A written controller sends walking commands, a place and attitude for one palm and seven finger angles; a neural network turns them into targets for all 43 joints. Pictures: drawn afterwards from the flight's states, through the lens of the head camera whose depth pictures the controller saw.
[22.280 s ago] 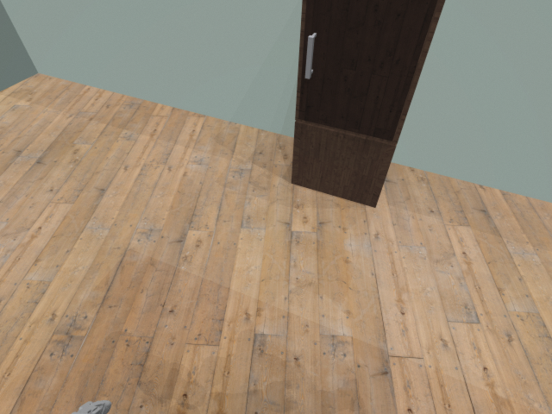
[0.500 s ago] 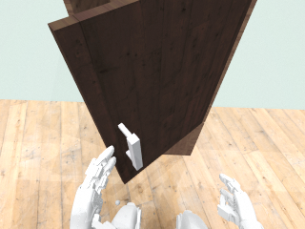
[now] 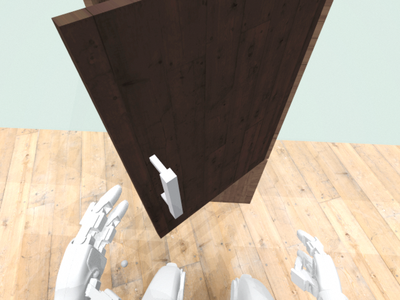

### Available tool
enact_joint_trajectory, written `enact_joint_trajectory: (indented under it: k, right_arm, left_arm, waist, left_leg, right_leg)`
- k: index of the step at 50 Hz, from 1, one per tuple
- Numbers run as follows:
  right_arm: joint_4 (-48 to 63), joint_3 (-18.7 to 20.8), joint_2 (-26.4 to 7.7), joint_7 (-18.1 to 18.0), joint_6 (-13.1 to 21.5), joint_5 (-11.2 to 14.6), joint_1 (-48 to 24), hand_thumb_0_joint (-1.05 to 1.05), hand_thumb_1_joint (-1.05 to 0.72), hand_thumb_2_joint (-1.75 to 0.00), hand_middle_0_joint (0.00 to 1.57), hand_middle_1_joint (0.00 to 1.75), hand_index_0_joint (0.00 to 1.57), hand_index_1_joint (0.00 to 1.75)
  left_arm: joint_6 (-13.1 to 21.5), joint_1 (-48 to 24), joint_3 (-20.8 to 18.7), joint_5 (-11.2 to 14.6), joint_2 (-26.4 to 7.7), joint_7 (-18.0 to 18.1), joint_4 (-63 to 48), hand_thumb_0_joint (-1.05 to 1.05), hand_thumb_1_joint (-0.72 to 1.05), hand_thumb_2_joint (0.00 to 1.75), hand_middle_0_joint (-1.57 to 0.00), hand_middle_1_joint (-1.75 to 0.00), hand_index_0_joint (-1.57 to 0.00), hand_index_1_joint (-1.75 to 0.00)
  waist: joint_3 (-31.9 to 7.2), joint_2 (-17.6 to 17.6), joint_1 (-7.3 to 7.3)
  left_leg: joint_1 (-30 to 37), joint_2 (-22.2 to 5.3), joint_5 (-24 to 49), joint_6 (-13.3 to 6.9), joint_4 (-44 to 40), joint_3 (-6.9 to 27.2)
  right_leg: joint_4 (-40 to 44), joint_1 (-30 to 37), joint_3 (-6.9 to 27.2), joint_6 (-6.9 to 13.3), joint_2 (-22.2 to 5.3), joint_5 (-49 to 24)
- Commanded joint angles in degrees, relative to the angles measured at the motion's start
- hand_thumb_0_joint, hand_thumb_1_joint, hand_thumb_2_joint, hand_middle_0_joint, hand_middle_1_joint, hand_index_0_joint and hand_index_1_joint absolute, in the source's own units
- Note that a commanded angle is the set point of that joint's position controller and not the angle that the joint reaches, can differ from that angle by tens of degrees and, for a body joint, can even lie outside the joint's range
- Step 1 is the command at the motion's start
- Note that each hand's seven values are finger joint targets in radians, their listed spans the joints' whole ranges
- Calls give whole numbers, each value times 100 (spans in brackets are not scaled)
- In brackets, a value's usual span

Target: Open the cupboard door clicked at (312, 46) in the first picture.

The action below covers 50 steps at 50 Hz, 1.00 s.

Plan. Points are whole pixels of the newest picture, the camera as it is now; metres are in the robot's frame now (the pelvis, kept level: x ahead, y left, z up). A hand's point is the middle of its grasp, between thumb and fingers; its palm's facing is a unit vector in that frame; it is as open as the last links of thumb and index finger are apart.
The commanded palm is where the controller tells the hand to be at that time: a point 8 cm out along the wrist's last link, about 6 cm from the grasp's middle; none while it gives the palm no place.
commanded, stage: draw the hand back to the body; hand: left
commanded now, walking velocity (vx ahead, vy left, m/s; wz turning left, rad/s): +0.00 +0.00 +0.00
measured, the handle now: (166, 189) +0.30 +0.09 +0.07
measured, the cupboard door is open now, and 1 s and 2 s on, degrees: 42 42 42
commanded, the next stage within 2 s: step back with the hand held close in 1.46 s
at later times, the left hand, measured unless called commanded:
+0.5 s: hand (47, 238) +0.18 +0.21 +0.16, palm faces +0.12 -0.96 -0.27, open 15.6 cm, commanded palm +0.15 +0.26 +0.19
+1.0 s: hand out of the picture +0.23 +0.28 +0.26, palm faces +0.39 -0.83 -0.40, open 10.0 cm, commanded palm +0.18 +0.33 +0.29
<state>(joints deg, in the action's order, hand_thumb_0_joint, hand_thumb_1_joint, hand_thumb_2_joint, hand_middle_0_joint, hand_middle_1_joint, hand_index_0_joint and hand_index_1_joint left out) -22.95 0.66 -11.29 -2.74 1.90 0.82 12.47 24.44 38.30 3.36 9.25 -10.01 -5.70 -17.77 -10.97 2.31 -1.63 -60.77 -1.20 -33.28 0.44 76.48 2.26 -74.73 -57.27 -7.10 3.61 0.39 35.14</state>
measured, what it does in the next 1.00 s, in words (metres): rises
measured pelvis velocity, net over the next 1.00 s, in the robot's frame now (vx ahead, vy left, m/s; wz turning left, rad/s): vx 0.04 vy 0.04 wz -0.02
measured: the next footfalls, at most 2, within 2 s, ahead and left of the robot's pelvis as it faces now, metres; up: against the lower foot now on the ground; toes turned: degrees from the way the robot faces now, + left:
none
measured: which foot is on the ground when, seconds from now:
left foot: down 0.00-1.00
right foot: down 0.00-1.00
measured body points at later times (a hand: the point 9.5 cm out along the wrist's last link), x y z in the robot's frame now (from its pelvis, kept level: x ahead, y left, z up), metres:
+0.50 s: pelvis +0.02 +0.02 +0.07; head +0.02 +0.01 +0.52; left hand +0.17 +0.26 +0.18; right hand +0.21 -0.21 +0.01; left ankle +0.03 +0.12 -0.62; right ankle +0.01 -0.09 -0.62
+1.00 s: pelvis +0.04 +0.04 +0.11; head +0.01 +0.03 +0.56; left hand +0.20 +0.33 +0.29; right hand +0.22 -0.17 +0.04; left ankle +0.03 +0.12 -0.62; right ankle +0.01 -0.09 -0.62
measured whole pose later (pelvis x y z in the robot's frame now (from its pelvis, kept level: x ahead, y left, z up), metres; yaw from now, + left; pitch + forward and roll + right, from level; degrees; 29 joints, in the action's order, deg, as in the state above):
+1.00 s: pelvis +0.04 +0.04 +0.11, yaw -1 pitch -1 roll -1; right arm -30.7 -3.8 -12.7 -5.6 6.0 1.1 14.8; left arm 0.1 31.2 -15.4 3.8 -20.9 8.1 -27.7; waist -3.2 3.3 -3.4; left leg -13.7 1.1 -19.3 -2.8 34.3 -2.0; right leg -31.4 -11.0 -2.4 -0.5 -0.6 19.0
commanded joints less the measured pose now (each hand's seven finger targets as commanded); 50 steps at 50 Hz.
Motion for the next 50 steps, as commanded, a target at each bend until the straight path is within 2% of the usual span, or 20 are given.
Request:
enact_joint_trajectory:
  k: [1, 5, 7, 10, 13, 15, 19, 20, 21, 22, 23, 24, 26, 30, 32, 36, 41, 43, 46, 50]
  right_arm:
    - [1137, 273, -521, -83, 203, 117, -257, 0, -90, -90, 20, 30, 20, 30]
    - [1165, 200, -559, -139, 125, 181, -251, 0, -90, -90, 20, 30, 20, 30]
    - [1178, 173, -614, -181, 151, 182, -267, 0, -90, -90, 20, 30, 20, 30]
    - [1167, 151, -649, -219, 234, 167, -186, 0, -90, -90, 20, 30, 20, 30]
    - [1134, 147, -628, -224, 330, 174, -148, 0, -90, -90, 20, 30, 20, 30]
    - [1123, 125, -614, -204, 393, 204, -127, 0, -90, -90, 20, 30, 20, 30]
    - [1023, 122, -633, -177, 472, 255, -143, 0, -90, -90, 20, 30, 20, 30]
    - [1102, 187, -651, -389, 295, 176, -82, 0, -90, -90, 20, 30, 20, 30]
    - [1132, 114, -553, -444, 267, 147, -82, 0, -90, -90, 20, 30, 20, 30]
    - [1135, 85, -555, -469, 237, 144, -99, 0, -90, -90, 20, 30, 20, 30]
    - [1055, 63, -528, -469, 180, 150, -66, 0, -90, -90, 20, 30, 20, 30]
    - [1038, 44, -552, -480, 137, 148, -60, 0, -90, -90, 20, 30, 20, 30]
    - [1001, -7, -583, -507, 144, 126, -128, 0, -90, -90, 20, 30, 20, 30]
    - [919, -100, -629, -552, 266, 107, -148, 0, -90, -90, 20, 30, 20, 30]
    - [852, -135, -668, -565, 338, 106, -185, 0, -90, -90, 20, 30, 20, 30]
    - [643, -186, -705, -517, 514, 108, -258, 0, -90, -90, 20, 30, 20, 30]
    - [389, -178, -721, -417, 640, 80, -390, 0, -90, -90, 20, 30, 20, 30]
    - [329, -166, -733, -372, 675, 63, -394, 0, -90, -90, 20, 30, 20, 30]
    - [202, -152, -754, -324, 727, 44, -496, 0, -90, -90, 20, 30, 20, 30]
    - [80, -114, -763, -274, 785, 17, -542, 0, -90, -90, 20, 30, 20, 30]
  left_arm:
    - [95, 693, -650, 160, -603, 1, -1681, 0, -50, 30, -15, -30, -15, -30]
    - [-372, 624, -658, 306, -456, -80, -1301, 0, -50, 30, -15, -30, -15, -30]
    - [-468, 522, -717, 371, -478, -122, -1234, 0, -50, 30, -15, -30, -15, -30]
    - [-405, 410, -949, 471, -705, -198, -1442, 0, -50, 30, -15, -30, -15, -30]
    - [-248, 418, -1207, 541, -940, -246, -1757, 0, -50, 30, -15, -30, -15, -30]
    - [-187, 384, -1200, 608, -929, -287, -1926, 0, -47, 32, -15, -30, -15, -30]
    - [-345, 502, -1406, 736, -958, -375, -1818, 0, -32, 37, -16, -30, -16, -30]
    - [-994, 824, -1670, -177, -1933, 361, -2012, 0, -29, 39, -16, -30, -16, -30]
    - [-1346, 883, -1517, -269, -1533, 711, -2108, 0, -26, 40, -16, -30, -16, -30]
    - [-1542, 825, -1308, -311, -1278, 836, -2165, 0, -22, 42, -16, -30, -16, -30]
    - [-1729, 852, -1201, -387, -1109, 952, -2013, 0, -18, 43, -16, -30, -16, -30]
    - [-1855, 734, -1253, -453, -1192, 1056, -2025, 0, -15, 45, -16, -30, -16, -30]
    - [-2007, 512, -1329, -526, -1323, 1229, -2131, 0, -8, 48, -16, -30, -16, -30]
    - [-2138, 87, -1498, -609, -1527, 1441, -2289, 0, 6, 54, -17, -30, -17, -30]
    - [-2172, -176, -1662, -646, -1672, 1502, -2398, 0, 13, 57, -17, -30, -17, -30]
    - [-2169, -535, -1814, -682, -1736, 1545, -2388, 0, 27, 63, -18, -30, -18, -30]
    - [-2140, -548, -2163, -632, -1770, 1511, -2045, 0, 44, 70, -18, -30, -18, -30]
    - [-2097, -712, -2281, -602, -1802, 1475, -2188, 0, 51, 74, -19, -30, -19, -30]
    - [-2044, -1000, -2519, -579, -1947, 1462, -2152, 0, 62, 78, -19, -30, -19, -30]
    - [-1938, -1333, -2873, -544, -2128, 1464, -2284, 0, 76, 84, -19, -30, -19, -30]
  waist:
    - [-1286, -51, 16]
    - [-395, -492, 220]
    - [-175, -543, 247]
    - [-215, -454, 197]
    - [-412, -23, 99]
    - [-382, 159, 111]
    - [-284, 235, 93]
    - [-479, 264, -281]
    - [-269, 333, -123]
    - [-86, 145, -50]
    - [149, 303, -5]
    - [214, 137, -5]
    - [196, -72, 4]
    - [269, -163, -7]
    - [251, -117, -46]
    - [493, 311, -92]
    - [680, 114, -169]
    - [630, 212, -168]
    - [738, 295, -186]
    - [629, 321, -209]
  left_leg:
    - [1288, 230, 1382, -227, -1450, -46]
    - [1295, 236, 961, -220, -1699, -44]
    - [1334, 220, 875, -226, -1770, -33]
    - [1586, 216, 943, -223, -1949, -19]
    - [1972, 210, 1291, -217, -2130, -21]
    - [2215, 209, 1416, -217, -2292, -4]
    - [2517, 180, 1648, -199, -2541, 40]
    - [2682, 19, 1725, -183, -2897, -95]
    - [2783, 73, 1749, -199, -3007, -102]
    - [2815, 54, 1722, -192, -3047, -95]
    - [2890, 39, 1749, -197, -3097, -116]
    - [2983, 20, 1801, -211, -3153, -110]
    - [3196, 12, 1908, -245, -3334, -72]
    - [3658, -28, 1911, -246, -3765, 8]
    - [3872, -36, 2024, -236, -3940, 44]
    - [4186, -85, 1960, -166, -4357, 185]
    - [4441, -126, 2525, -100, -4714, 186]
    - [4638, -143, 2909, -65, -4798, 147]
    - [4792, -160, 3095, -26, -4974, 117]
    - [5035, -156, 3267, -10, -5153, 51]
  right_leg:
    - [1870, 1723, 741, -255, 87, -1611]
    - [2425, 1676, 766, -352, 54, -1062]
    - [2613, 1662, 798, -364, 31, -805]
    - [2719, 1829, 762, -337, 33, -799]
    - [2661, 2045, 654, -287, 76, -1314]
    - [2671, 2085, 524, -266, 120, -1490]
    - [2755, 2232, 355, -255, 180, -1801]
    - [3121, 2545, 765, -166, -22, -1838]
    - [3264, 2630, 693, -183, -41, -1862]
    - [3305, 2583, 643, -212, -57, -1843]
    - [3356, 2629, 584, -213, -53, -1865]
    - [3443, 2675, 545, -226, -45, -1895]
    - [3599, 2920, 506, -228, -46, -1987]
    - [3835, 3201, 450, -232, -58, -1969]
    - [3915, 3369, 437, -227, -62, -2036]
    - [4146, 3604, 430, -198, -64, -1930]
    - [4403, 4117, 397, -190, -40, -2305]
    - [4479, 4270, 404, -205, -40, -2528]
    - [4667, 4467, 424, -188, -38, -2675]
    - [4835, 4698, 438, -199, -21, -2835]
